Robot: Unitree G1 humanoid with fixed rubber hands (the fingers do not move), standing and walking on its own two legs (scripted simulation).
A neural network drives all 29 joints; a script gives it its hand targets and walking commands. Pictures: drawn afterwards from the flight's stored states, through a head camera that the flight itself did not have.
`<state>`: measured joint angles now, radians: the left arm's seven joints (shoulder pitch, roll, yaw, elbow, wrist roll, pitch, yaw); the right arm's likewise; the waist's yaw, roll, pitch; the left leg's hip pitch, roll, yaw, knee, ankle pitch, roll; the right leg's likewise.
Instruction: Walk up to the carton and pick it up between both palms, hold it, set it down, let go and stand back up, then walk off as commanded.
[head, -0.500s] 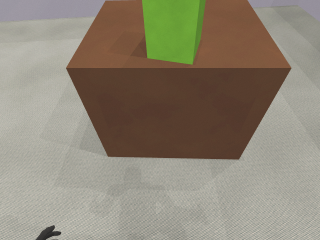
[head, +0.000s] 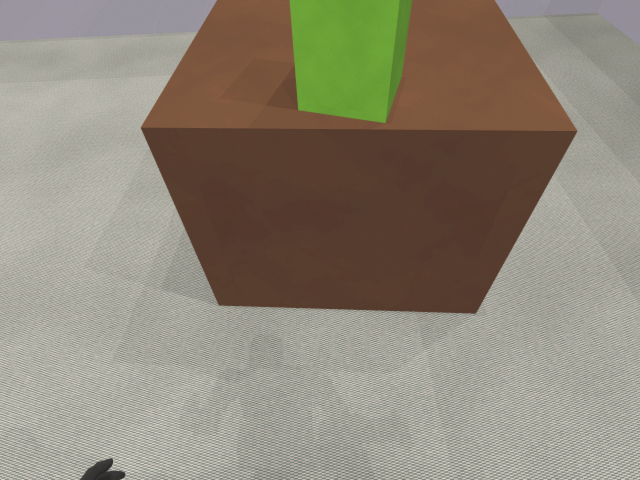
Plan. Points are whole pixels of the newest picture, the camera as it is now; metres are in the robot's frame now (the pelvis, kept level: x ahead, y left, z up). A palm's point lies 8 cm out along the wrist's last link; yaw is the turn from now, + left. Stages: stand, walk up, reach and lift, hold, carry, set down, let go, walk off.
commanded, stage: walk off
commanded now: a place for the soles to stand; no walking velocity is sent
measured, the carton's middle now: (354, 37) +0.93 -0.03 +0.11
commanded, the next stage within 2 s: stand in 0.26 s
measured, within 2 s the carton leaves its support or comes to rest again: neither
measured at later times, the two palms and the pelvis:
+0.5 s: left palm out of the picture +0.14 +0.32 -0.09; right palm out of the picture +0.08 -0.30 -0.10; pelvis +0.02 +0.01 +0.00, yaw +0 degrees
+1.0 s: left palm (96, 468) +0.15 +0.31 -0.08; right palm out of the picture +0.08 -0.30 -0.10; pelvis +0.02 +0.01 +0.00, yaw +0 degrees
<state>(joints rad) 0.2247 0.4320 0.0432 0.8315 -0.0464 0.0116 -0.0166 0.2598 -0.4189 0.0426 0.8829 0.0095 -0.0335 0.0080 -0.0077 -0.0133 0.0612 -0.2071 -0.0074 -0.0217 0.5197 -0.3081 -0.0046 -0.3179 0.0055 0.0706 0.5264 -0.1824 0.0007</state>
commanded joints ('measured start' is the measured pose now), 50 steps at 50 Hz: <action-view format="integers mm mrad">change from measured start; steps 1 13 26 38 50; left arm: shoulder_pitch -69 -63 -112 -129 -133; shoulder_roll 161 155 164 168 166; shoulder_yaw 37 32 -20 -30 -32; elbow -16 -20 26 40 53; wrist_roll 63 55 57 58 57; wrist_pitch -32 -25 -58 -55 -58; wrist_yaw -2 2 14 16 15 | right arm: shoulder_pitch -31 -53 -74 -78 -76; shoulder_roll -184 -196 -185 -183 -184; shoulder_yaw -121 -118 -75 -77 -75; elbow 3 -8 17 18 21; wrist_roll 4 -5 -15 -19 -17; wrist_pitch -18 -26 -11 -7 -9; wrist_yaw -3 -8 -3 -2 2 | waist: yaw -12 11 12 16 17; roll -63 12 9 6 13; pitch -75 -126 -216 -190 -171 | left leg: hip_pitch -39 -26 66 28 25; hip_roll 59 116 105 114 110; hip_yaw -89 -108 -92 -106 -105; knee -133 -147 -142 -176 -191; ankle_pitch -103 79 253 161 126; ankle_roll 37 62 31 39 46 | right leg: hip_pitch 100 153 225 212 197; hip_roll -105 -77 -118 -113 -114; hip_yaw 157 66 76 75 90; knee -175 -38 -86 -103 -129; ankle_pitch -131 94 248 154 110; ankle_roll -80 -74 -51 -43 -45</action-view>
